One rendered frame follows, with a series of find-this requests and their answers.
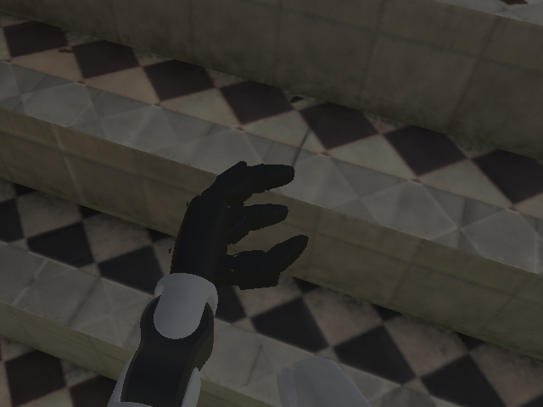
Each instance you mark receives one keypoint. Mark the robot right thigh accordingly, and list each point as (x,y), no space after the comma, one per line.
(318,382)

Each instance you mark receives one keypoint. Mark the robot left forearm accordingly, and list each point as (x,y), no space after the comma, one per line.
(177,336)

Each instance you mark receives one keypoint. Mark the robot left hand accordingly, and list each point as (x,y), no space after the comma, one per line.
(209,226)

